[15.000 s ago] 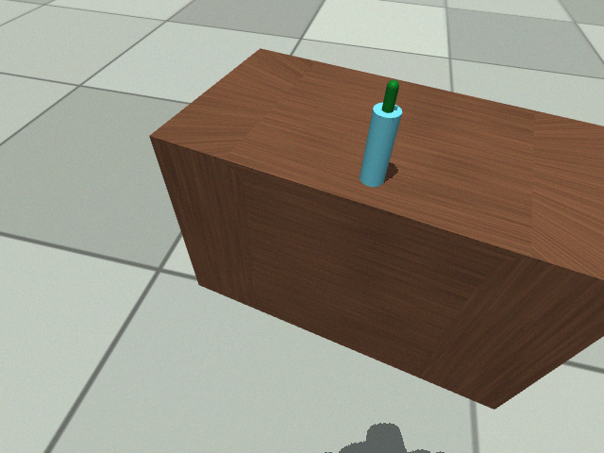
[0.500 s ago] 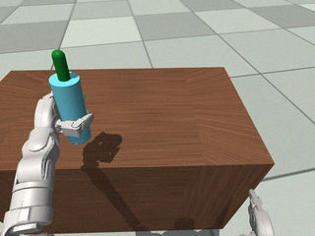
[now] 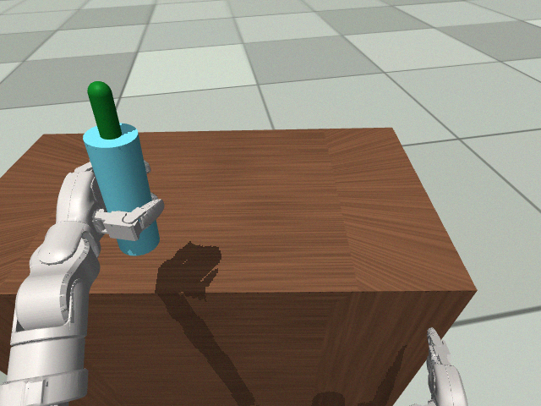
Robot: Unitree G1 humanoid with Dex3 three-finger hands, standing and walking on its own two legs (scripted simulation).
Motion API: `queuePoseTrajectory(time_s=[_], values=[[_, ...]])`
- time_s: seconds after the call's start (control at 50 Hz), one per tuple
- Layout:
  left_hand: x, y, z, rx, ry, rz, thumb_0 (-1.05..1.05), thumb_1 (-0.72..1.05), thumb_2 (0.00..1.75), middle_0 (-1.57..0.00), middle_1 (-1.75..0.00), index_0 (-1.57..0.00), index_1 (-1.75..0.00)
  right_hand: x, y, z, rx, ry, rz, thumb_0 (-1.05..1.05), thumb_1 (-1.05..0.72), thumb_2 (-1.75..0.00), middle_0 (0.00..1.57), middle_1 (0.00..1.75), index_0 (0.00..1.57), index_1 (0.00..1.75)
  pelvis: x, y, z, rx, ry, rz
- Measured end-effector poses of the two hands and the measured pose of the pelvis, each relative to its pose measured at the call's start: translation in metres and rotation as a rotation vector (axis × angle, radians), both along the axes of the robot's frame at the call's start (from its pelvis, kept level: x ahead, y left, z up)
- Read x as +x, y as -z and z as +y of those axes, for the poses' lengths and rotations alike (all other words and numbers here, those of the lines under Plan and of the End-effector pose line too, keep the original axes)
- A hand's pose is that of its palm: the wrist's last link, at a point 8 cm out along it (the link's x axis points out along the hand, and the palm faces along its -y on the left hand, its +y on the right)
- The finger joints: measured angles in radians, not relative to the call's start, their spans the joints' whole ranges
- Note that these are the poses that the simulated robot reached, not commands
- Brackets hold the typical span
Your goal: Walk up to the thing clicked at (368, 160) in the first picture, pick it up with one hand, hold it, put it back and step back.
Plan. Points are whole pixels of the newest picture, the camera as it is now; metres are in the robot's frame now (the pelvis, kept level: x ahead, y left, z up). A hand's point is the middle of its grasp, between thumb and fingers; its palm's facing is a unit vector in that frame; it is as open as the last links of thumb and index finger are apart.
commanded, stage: lift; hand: left
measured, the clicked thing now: (122, 176) +0.35 +0.18 +0.23
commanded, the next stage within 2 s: hold in 0.02 s
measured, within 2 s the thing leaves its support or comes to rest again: neither
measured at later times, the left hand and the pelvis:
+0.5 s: hand (130, 193) +0.33 +0.17 +0.21, palm faces +0.08 -1.00 -0.05, open 8.6 cm; pelvis +0.01 +0.00 +0.00, yaw +0 degrees
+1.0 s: hand (128, 197) +0.32 +0.17 +0.22, palm faces +0.07 -1.00 -0.05, open 8.6 cm; pelvis +0.00 +0.00 +0.00, yaw +0 degrees
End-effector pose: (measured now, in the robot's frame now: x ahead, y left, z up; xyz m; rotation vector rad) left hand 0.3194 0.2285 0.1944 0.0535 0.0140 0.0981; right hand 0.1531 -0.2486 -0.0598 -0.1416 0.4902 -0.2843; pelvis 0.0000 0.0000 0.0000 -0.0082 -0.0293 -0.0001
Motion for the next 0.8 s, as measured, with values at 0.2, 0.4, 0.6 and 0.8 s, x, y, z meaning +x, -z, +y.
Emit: queuePoseTrajectory(time_s=[0.2,0.4,0.6,0.8], values=[[-0.006,-0.009,-0.002,-0.005,0.003,-0.011,-0.01,-0.28,1.22,-0.82,-1.2,-0.79,-1.19,0.003,-0.001,-0.001,-0.01,0.004,-0.015,-0.01,0.53,-0.06,0.05,0.06,0.05,0.05,0.001,-0.002,0.0,0.001,-0.002,-0.003],[-0.009,-0.016,-0.005,-0.003,0.011,-0.013,-0.01,-0.28,1.22,-0.82,-1.19,-0.8,-1.18,0.011,-0.003,0.004,0.003,-0.011,-0.043,-0.01,0.52,-0.06,0.05,0.06,0.05,0.05,0.004,-0.003,-0.001,0.001,-0.006,-0.007],[-0.012,-0.027,-0.005,-0.004,0.017,-0.031,-0.01,-0.28,1.22,-0.82,-1.19,-0.8,-1.18,0.015,-0.004,0.007,0.004,-0.018,-0.057,-0.01,0.52,-0.06,0.05,0.06,0.05,0.05,0.007,-0.004,0.0,0.002,-0.008,-0.011],[-0.017,-0.034,-0.008,0.001,0.024,-0.029,-0.01,-0.28,1.22,-0.82,-1.19,-0.8,-1.18,0.016,-0.004,0.009,0.016,-0.026,-0.061,-0.01,0.52,-0.06,0.05,0.06,0.05,0.05,0.006,-0.004,0.0,0.002,-0.008,-0.015]])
